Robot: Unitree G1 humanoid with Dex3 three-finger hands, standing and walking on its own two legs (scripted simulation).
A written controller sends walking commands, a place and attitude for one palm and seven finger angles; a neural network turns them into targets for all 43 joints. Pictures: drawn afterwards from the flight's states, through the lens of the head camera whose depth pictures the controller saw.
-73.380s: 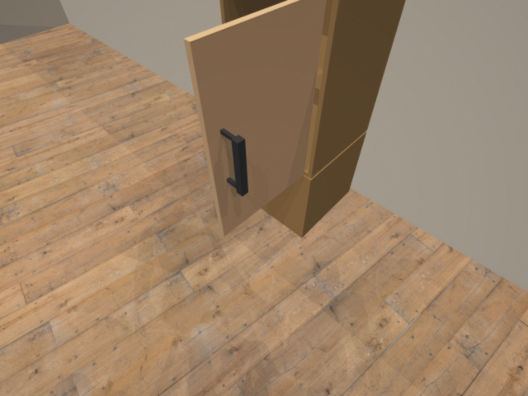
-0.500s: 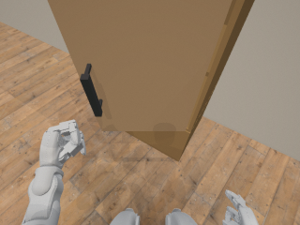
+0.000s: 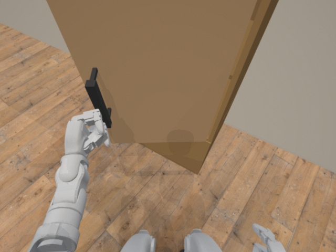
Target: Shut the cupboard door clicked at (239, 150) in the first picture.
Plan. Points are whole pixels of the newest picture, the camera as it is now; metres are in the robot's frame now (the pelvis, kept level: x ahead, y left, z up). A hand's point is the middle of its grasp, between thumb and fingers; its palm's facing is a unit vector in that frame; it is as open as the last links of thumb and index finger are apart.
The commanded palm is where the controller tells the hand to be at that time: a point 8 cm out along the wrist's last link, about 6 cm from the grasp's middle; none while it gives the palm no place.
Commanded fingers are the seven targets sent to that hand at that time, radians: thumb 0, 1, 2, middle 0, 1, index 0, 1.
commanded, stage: bring the fist close to the handle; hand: left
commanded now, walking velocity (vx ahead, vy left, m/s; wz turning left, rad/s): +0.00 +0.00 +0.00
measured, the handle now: (101, 100) +0.48 +0.20 +0.04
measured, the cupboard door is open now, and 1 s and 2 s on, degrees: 32 27 9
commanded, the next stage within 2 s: push the door shut along its arc in 0.38 s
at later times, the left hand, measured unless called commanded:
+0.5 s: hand (106, 132) +0.38 +0.16 +0.05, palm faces +0.05 -1.00 -0.01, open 3.1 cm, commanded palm +0.35 +0.21 +0.04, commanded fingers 0.00 0.90 0.90 -1.30 -1.50 -1.30 -1.50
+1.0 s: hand (106, 113) +0.43 +0.17 +0.05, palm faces -0.05 -1.00 -0.02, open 3.1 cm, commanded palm +0.42 +0.20 +0.04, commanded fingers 0.00 0.90 0.90 -1.30 -1.50 -1.30 -1.50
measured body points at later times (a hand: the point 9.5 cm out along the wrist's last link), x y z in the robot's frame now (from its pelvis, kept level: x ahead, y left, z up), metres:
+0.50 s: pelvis -0.01 +0.01 +0.00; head +0.07 +0.01 +0.44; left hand +0.37 +0.21 +0.05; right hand +0.11 -0.25 -0.11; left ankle +0.01 +0.08 -0.66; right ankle +0.03 -0.08 -0.66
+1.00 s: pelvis -0.01 +0.00 -0.01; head +0.09 +0.01 +0.43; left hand +0.43 +0.23 +0.05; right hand +0.06 -0.26 -0.12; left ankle +0.01 +0.08 -0.66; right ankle +0.03 -0.08 -0.66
